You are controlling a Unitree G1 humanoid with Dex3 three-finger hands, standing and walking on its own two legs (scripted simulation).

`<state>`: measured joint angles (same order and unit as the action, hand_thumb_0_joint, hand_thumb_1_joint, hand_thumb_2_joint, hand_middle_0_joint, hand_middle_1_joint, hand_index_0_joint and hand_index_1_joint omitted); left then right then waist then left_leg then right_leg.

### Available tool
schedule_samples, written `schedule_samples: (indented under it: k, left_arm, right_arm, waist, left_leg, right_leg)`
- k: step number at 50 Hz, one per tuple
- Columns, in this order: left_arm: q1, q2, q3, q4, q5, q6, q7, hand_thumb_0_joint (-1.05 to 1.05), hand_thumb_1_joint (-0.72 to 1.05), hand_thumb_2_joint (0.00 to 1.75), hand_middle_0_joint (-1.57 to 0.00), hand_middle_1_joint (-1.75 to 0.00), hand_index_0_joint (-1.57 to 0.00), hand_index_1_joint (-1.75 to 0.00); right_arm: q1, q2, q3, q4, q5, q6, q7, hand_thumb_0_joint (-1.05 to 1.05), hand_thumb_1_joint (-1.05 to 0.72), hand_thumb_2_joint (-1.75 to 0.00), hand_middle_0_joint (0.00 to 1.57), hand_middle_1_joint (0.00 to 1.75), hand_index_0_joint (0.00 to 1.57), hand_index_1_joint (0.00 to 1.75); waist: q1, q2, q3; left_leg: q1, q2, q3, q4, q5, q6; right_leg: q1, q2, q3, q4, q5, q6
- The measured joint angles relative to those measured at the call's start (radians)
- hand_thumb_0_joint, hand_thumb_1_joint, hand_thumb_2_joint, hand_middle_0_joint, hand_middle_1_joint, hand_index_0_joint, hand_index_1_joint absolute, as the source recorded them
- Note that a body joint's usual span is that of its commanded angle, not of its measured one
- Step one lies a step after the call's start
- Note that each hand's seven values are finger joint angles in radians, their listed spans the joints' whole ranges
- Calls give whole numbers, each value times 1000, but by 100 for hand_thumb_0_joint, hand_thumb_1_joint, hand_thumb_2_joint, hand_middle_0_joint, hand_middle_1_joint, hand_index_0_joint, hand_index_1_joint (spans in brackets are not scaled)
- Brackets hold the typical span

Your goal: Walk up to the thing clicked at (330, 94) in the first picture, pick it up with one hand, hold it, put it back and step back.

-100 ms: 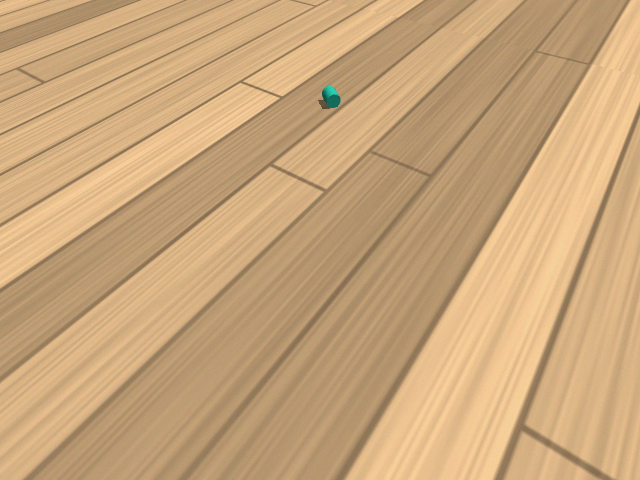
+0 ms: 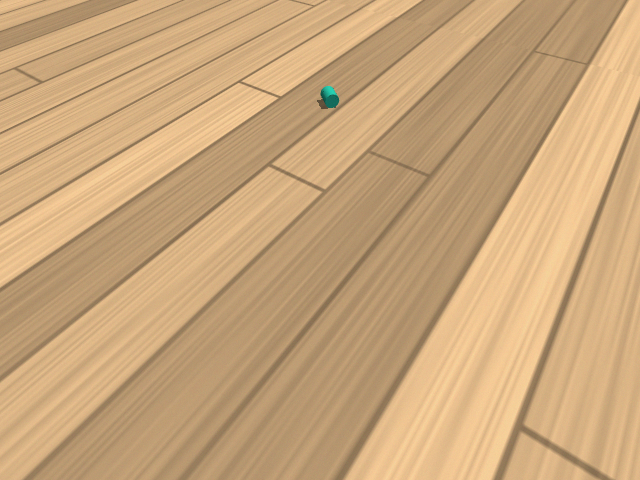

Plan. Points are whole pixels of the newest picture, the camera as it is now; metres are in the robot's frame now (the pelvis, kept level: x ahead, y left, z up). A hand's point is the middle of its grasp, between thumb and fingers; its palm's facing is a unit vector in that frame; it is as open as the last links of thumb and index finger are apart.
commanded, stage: stand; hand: left
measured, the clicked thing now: (329, 97) +2.21 -0.06 -0.74
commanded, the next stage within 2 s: walk up in 1.02 s
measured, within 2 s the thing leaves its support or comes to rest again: neither
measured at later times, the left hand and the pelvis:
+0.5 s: hand out of the picture +0.09 +0.25 -0.15, palm faces -0.03 -0.94 -0.34, open 7.4 cm; pelvis +0.01 +0.00 +0.00, yaw +0 degrees
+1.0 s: hand out of the picture +0.09 +0.26 -0.15, palm faces -0.02 -0.94 -0.34, open 7.4 cm; pelvis +0.01 +0.01 +0.00, yaw +0 degrees
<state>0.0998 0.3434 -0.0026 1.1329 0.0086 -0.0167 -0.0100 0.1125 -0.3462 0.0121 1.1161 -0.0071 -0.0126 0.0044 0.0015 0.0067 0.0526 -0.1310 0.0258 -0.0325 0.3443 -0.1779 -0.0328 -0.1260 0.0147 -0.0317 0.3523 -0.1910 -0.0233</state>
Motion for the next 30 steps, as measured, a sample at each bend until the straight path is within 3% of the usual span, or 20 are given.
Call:
schedule_samples:
  k: [30]
  left_arm:
    - [-2,3,3,-2,-1,2,2,1,91,90,-20,-30,-21,-30]
  right_arm:
    - [7,1,-2,5,-1,2,-1,0,-91,-89,21,30,21,30]
  waist:
    - [-4,-1,-2]
  left_leg:
    - [15,-2,4,-19,-5,4]
  right_leg:
    - [17,-2,4,-26,0,5]
